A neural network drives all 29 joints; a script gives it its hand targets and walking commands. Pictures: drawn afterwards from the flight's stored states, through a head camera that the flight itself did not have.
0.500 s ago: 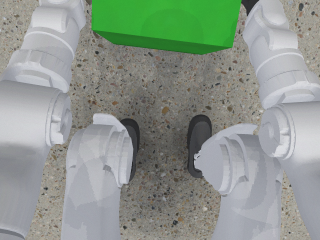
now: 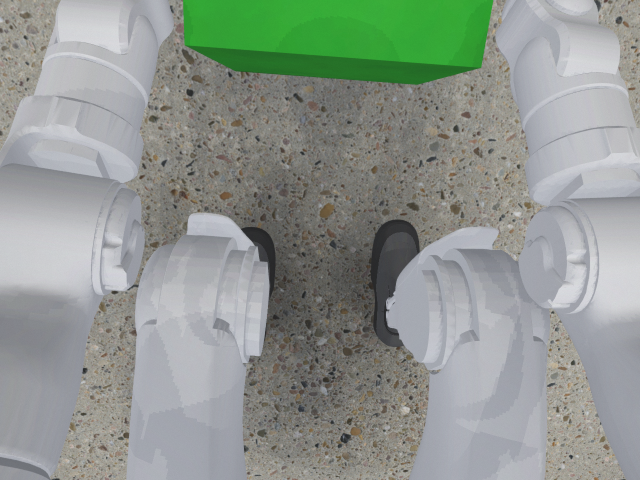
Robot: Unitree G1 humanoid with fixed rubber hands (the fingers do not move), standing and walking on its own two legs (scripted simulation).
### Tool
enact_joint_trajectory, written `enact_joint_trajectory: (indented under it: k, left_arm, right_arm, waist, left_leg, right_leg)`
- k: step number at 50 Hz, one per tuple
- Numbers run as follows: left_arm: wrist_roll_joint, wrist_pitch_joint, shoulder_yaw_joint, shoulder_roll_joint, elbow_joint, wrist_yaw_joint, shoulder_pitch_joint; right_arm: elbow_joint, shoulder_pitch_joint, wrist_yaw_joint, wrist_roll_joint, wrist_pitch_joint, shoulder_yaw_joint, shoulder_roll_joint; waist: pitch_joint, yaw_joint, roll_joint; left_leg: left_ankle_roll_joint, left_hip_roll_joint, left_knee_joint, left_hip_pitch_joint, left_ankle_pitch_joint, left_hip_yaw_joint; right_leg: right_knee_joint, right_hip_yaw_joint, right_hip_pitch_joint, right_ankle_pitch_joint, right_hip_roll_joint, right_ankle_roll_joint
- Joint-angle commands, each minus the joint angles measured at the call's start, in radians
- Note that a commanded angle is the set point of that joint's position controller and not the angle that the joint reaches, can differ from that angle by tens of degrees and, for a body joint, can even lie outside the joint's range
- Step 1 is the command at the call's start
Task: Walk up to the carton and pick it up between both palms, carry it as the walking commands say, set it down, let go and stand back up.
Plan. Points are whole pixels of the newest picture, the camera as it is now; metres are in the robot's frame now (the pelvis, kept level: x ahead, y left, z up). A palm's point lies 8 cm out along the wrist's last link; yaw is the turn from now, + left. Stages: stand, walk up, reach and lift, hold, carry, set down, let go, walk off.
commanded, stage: reach and lift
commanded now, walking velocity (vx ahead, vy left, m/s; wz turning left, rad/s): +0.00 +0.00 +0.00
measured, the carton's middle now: out of the picture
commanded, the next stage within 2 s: none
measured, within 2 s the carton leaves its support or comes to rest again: neither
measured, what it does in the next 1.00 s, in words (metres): rises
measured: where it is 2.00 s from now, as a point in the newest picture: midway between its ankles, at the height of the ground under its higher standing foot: (321, 307)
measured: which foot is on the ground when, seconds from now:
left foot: down 0.00-1.00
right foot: down 0.00-1.00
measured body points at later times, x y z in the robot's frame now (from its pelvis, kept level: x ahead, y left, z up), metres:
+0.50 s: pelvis -0.01 +0.00 +0.01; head +0.35 +0.03 +0.28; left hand +0.57 +0.18 -0.13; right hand +0.57 -0.15 -0.11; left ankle +0.12 +0.10 -0.33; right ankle +0.15 -0.13 -0.33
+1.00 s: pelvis -0.01 +0.00 +0.06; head +0.33 +0.03 +0.34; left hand +0.55 +0.18 -0.06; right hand +0.55 -0.16 -0.04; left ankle +0.12 +0.10 -0.33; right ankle +0.15 -0.13 -0.33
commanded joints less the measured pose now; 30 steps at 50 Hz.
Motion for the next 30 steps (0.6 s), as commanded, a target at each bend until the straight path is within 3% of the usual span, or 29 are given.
enact_joint_trajectory:
  k: [1, 2, 3, 4, 5, 6, 7, 8, 9, 10, 11, 12, 13, 15, 16, 17, 18, 19, 20, 21, 22, 23, 24, 25, 26, 27, 28, 29, 30]
  left_arm:
    - [-0.101, -0.015, -0.334, -0.969, -0.546, -0.278, -0.817]
    - [-0.065, -0.01, -0.302, -0.955, -0.485, -0.282, -0.773]
    - [-0.048, -0.002, -0.275, -0.953, -0.418, -0.283, -0.789]
    - [-0.057, 0.006, -0.278, -1.01, -0.434, -0.295, -0.781]
    - [-0.042, 0.023, -0.252, -1.022, -0.413, -0.3, -0.708]
    - [-0.068, 0.016, -0.293, -1.004, -0.486, -0.295, -0.775]
    - [-0.074, 0.02, -0.29, -1.019, -0.491, -0.296, -0.787]
    - [-0.08, 0.023, -0.287, -1.082, -0.447, -0.3, -0.791]
    - [-0.041, 0.03, -0.277, -1.061, -0.449, -0.293, -0.741]
    - [-0.013, 0.051, -0.23, -1.015, -0.389, -0.306, -0.685]
    - [0.022, 0.052, -0.185, -1.049, -0.316, -0.312, -0.675]
    - [0.019, 0.058, -0.196, -1.08, -0.334, -0.32, -0.611]
    - [0.002, 0.058, -0.199, -1.088, -0.397, -0.336, -0.663]
    - [0.022, 0.066, -0.135, -1.099, -0.371, -0.349, -0.635]
    - [0.018, 0.068, -0.141, -1.077, -0.358, -0.346, -0.632]
    - [-0.011, 0.074, -0.167, -1.115, -0.394, -0.349, -0.619]
    - [-0.004, 0.072, -0.171, -1.079, -0.48, -0.348, -0.69]
    - [-0.026, 0.066, -0.221, -1.085, -0.522, -0.339, -0.754]
    - [0.005, 0.068, -0.152, -1.068, -0.421, -0.343, -0.755]
    - [-0.022, 0.066, -0.205, -1.115, -0.512, -0.351, -0.738]
    - [-0.04, 0.069, -0.246, -1.119, -0.532, -0.348, -0.711]
    - [-0.046, 0.074, -0.265, -1.086, -0.623, -0.334, -0.808]
    - [-0.093, 0.071, -0.298, -1.139, -0.74, -0.321, -0.845]
    - [-0.086, 0.081, -0.326, -1.103, -0.781, -0.307, -0.891]
    - [-0.095, 0.093, -0.326, -1.115, -0.812, -0.304, -0.888]
    - [-0.065, 0.115, -0.307, -1.134, -0.696, -0.307, -0.824]
    - [-0.046, 0.117, -0.269, -1.104, -0.637, -0.314, -0.806]
    - [-0.047, 0.119, -0.265, -1.154, -0.566, -0.317, -0.786]
    - [-0.002, 0.123, -0.239, -1.139, -0.538, -0.324, -0.709]
  right_arm:
    - [-0.43, -0.667, 0.262, 0.048, 0.035, 0.317, 0.993]
    - [-0.306, -0.581, 0.282, 0.005, 0.062, 0.284, 1.055]
    - [-0.331, -0.671, 0.284, 0.007, 0.062, 0.267, 1.007]
    - [-0.342, -0.662, 0.284, 0.002, 0.063, 0.25, 1.035]
    - [-0.383, -0.636, 0.293, 0.013, 0.072, 0.26, 1.068]
    - [-0.365, -0.63, 0.297, 0.0, 0.081, 0.266, 1.069]
    - [-0.381, -0.648, 0.289, -0.018, 0.084, 0.259, 1.084]
    - [-0.38, -0.659, 0.29, -0.036, 0.085, 0.258, 1.064]
    - [-0.372, -0.644, 0.305, -0.011, 0.1, 0.257, 1.11]
    - [-0.348, -0.601, 0.312, -0.033, 0.12, 0.241, 1.134]
    - [-0.287, -0.658, 0.32, -0.048, 0.113, 0.218, 1.119]
    - [-0.351, -0.637, 0.329, -0.049, 0.107, 0.21, 1.124]
    - [-0.354, -0.628, 0.327, -0.06, 0.128, 0.22, 1.111]
    - [-0.341, -0.625, 0.334, -0.088, 0.132, 0.197, 1.155]
    - [-0.313, -0.613, 0.337, -0.09, 0.145, 0.18, 1.123]
    - [-0.442, -0.689, 0.333, -0.061, 0.138, 0.249, 1.13]
    - [-0.39, -0.636, 0.336, -0.056, 0.157, 0.232, 1.183]
    - [-0.393, -0.617, 0.344, -0.065, 0.155, 0.222, 1.155]
    - [-0.266, -0.584, 0.344, -0.115, 0.168, 0.174, 1.152]
    - [-0.379, -0.584, 0.338, -0.085, 0.167, 0.238, 1.192]
    - [-0.413, -0.535, 0.34, -0.068, 0.176, 0.247, 1.217]
    - [-0.443, -0.589, 0.336, -0.038, 0.18, 0.274, 1.218]
    - [-0.613, -0.687, 0.328, -0.011, 0.163, 0.293, 1.182]
    - [-0.579, -0.683, 0.334, 0.008, 0.177, 0.291, 1.184]
    - [-0.548, -0.611, 0.336, 0.005, 0.204, 0.326, 1.231]
    - [-0.56, -0.645, 0.326, -0.026, 0.2, 0.286, 1.19]
    - [-0.418, -0.577, 0.334, -0.045, 0.219, 0.279, 1.232]
    - [-0.367, -0.544, 0.338, -0.094, 0.22, 0.229, 1.205]
    - [-0.392, -0.545, 0.351, -0.089, 0.221, 0.228, 1.228]
  waist:
    - [-2.09, 0.001, 0.164]
    - [-1.932, -0.011, 0.132]
    - [-1.837, 0.002, 0.158]
    - [-1.848, -0.016, 0.139]
    - [-1.904, 0.004, 0.142]
    - [-1.954, -0.031, 0.115]
    - [-2.044, -0.036, 0.089]
    - [-1.992, -0.067, 0.087]
    - [-1.977, -0.005, 0.148]
    - [-1.904, 0.002, 0.063]
    - [-1.742, 0.046, 0.111]
    - [-1.786, 0.03, 0.126]
    - [-1.894, -0.016, 0.064]
    - [-1.912, 0.029, 0.023]
    - [-1.834, 0.022, 0.04]
    - [-2.015, 0.004, -0.007]
    - [-2.014, 0.03, 0.014]
    - [-2.11, -0.008, 0.027]
    - [-1.911, -0.006, 0.035]
    - [-2.123, 0.004, 0.03]
    - [-2.211, -0.023, 0.055]
    - [-2.239, 0.026, 0.094]
    - [-2.411, 0.008, 0.087]
    - [-2.431, -0.003, 0.134]
    - [-2.449, -0.008, 0.098]
    - [-2.387, -0.029, 0.098]
    - [-2.205, 0.017, 0.109]
    - [-2.073, -0.048, 0.079]
    - [-2.06, -0.014, 0.06]
  left_leg:
    - [-0.054, -0.068, -0.223, 0.911, 0.406, 0.021]
    - [-0.045, -0.062, -0.245, 0.822, 0.313, 0.02]
    - [-0.041, -0.052, -0.254, 0.806, 0.281, 0.02]
    - [-0.037, -0.067, -0.25, 0.763, 0.278, 0.031]
    - [-0.028, -0.064, -0.259, 0.775, 0.251, 0.035]
    - [-0.04, -0.069, -0.263, 0.813, 0.29, 0.034]
    - [-0.039, -0.074, -0.259, 0.874, 0.311, 0.03]
    - [-0.044, -0.074, -0.269, 0.852, 0.303, 0.011]
    - [-0.037, -0.065, -0.275, 0.834, 0.269, 0.027]
    - [-0.026, -0.068, -0.298, 0.771, 0.223, 0.022]
    - [-0.028, -0.065, -0.286, 0.681, 0.17, 0.054]
    - [-0.025, -0.073, -0.294, 0.695, 0.188, 0.042]
    - [-0.023, -0.075, -0.281, 0.708, 0.223, 0.042]
    - [-0.021, -0.085, -0.308, 0.682, 0.211, 0.037]
    - [-0.018, -0.066, -0.298, 0.659, 0.195, 0.019]
    - [-0.016, -0.084, -0.275, 0.738, 0.28, 0.022]
    - [-0.02, -0.081, -0.3, 0.706, 0.237, 0.027]
    - [-0.027, -0.074, -0.294, 0.849, 0.316, 0.01]
    - [-0.026, -0.071, -0.284, 0.7, 0.243, 0.025]
    - [-0.037, -0.081, -0.271, 0.779, 0.352, 0.046]
    - [-0.037, -0.078, -0.272, 0.852, 0.374, 0.039]
    - [-0.041, -0.067, -0.283, 0.872, 0.327, 0.051]
    - [-0.045, -0.088, -0.299, 1.003, 0.434, 0.023]
    - [-0.041, -0.079, -0.302, 1.053, 0.428, 0.019]
    - [-0.047, -0.087, -0.307, 1.076, 0.434, 0.03]
    - [-0.039, -0.087, -0.329, 1.039, 0.416, 0.004]
    - [-0.046, -0.085, -0.348, 0.937, 0.295, 0.036]
    - [-0.049, -0.081, -0.36, 0.874, 0.204, 0.017]
    - [-0.043, -0.086, -0.377, 0.841, 0.195, 0.021]
  right_leg:
    - [-0.103, -0.144, 0.725, 0.312, 0.068, -0.057]
    - [-0.116, -0.135, 0.65, 0.223, 0.071, -0.062]
    - [-0.112, -0.147, 0.558, 0.182, 0.051, -0.06]
    - [-0.136, -0.135, 0.613, 0.19, 0.06, -0.068]
    - [-0.138, -0.141, 0.633, 0.178, 0.071, -0.059]
    - [-0.139, -0.156, 0.663, 0.215, 0.072, -0.059]
    - [-0.132, -0.164, 0.712, 0.221, 0.066, -0.048]
    - [-0.133, -0.178, 0.642, 0.196, 0.064, -0.058]
    - [-0.126, -0.148, 0.614, 0.186, 0.062, -0.062]
    - [-0.162, -0.161, 0.658, 0.155, 0.072, -0.045]
    - [-0.147, -0.144, 0.52, 0.082, 0.068, -0.054]
    - [-0.154, -0.148, 0.566, 0.1, 0.072, -0.06]
    - [-0.161, -0.155, 0.674, 0.147, 0.078, -0.047]
    - [-0.18, -0.154, 0.707, 0.137, 0.085, -0.047]
    - [-0.149, -0.147, 0.591, 0.119, 0.073, -0.044]
    - [-0.166, -0.14, 0.742, 0.182, 0.078, -0.036]
    - [-0.17, -0.132, 0.768, 0.183, 0.086, -0.042]
    - [-0.15, -0.167, 0.743, 0.23, 0.083, -0.038]
    - [-0.164, -0.139, 0.67, 0.171, 0.064, -0.044]
    - [-0.178, -0.129, 0.81, 0.287, 0.083, -0.047]
    - [-0.175, -0.137, 0.806, 0.301, 0.091, -0.045]
    - [-0.165, -0.131, 0.82, 0.277, 0.075, -0.046]
    - [-0.143, -0.158, 0.855, 0.335, 0.089, -0.043]
    - [-0.157, -0.148, 0.852, 0.325, 0.08, -0.047]
    - [-0.189, -0.147, 0.89, 0.333, 0.081, -0.05]
    - [-0.184, -0.168, 0.841, 0.317, 0.093, -0.05]
    - [-0.223, -0.141, 0.771, 0.206, 0.077, -0.058]
    - [-0.226, -0.153, 0.666, 0.118, 0.079, -0.063]
    - [-0.244, -0.147, 0.677, 0.117, 0.086, -0.062]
